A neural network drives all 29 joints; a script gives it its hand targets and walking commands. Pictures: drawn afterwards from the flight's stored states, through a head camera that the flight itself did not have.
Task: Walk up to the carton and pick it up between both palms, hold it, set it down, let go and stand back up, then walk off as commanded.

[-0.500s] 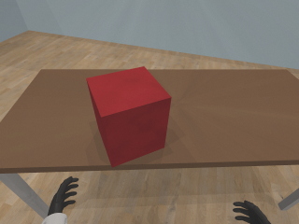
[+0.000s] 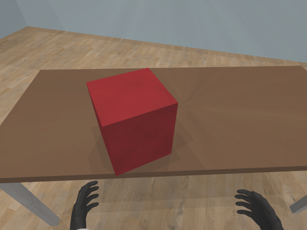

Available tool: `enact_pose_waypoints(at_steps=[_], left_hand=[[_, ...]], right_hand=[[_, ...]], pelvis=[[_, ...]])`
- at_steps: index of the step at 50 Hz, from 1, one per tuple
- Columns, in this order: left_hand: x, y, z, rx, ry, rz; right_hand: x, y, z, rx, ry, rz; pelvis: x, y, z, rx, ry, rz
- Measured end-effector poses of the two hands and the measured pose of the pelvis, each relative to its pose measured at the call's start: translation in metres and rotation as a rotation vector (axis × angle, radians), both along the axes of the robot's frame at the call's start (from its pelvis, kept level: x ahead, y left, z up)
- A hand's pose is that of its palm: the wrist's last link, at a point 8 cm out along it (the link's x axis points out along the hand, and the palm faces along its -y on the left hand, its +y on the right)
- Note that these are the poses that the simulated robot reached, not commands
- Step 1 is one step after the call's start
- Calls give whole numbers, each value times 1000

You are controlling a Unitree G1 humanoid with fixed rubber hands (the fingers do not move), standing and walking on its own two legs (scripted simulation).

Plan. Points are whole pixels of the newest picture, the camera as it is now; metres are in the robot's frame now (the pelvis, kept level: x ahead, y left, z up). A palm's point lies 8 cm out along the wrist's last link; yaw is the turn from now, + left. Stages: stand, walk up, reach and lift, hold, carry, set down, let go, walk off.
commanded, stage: reach and lift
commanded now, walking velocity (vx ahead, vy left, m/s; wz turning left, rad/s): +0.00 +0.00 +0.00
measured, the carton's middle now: (132, 121) +0.47 +0.12 +0.01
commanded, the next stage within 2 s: none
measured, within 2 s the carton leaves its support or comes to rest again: neither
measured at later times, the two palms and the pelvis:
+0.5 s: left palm (88, 187) +0.23 +0.19 +0.03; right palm (257, 191) +0.26 -0.23 +0.01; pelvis +0.00 -0.01 +0.00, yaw +0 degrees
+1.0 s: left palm (81, 165) +0.25 +0.20 +0.09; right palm (247, 170) +0.30 -0.21 +0.04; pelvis -0.01 +0.00 +0.00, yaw +0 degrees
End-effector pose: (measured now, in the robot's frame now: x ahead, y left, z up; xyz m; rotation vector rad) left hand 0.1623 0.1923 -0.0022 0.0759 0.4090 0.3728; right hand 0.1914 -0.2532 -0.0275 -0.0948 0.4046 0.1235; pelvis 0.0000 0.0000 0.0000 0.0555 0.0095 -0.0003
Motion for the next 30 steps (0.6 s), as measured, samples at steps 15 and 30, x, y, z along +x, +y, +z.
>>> enact_pose_waypoints(at_steps=[15,30], left_hand=[[38,-21,35,8,-137,-22],[60,7,36,-17,-59,46]], right_hand=[[14,2,5,23,-8,10],[77,30,42,14,-73,12]], pelvis=[[-9,-9,-1,2,-12,-7],[2,-1,2,-9,11,-7]])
